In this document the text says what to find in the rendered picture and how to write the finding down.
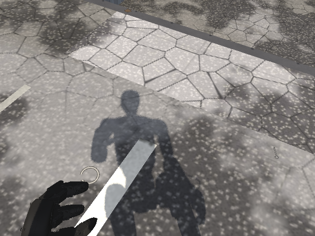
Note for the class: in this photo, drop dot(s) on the left robot hand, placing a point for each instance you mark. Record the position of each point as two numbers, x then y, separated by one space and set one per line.
46 213

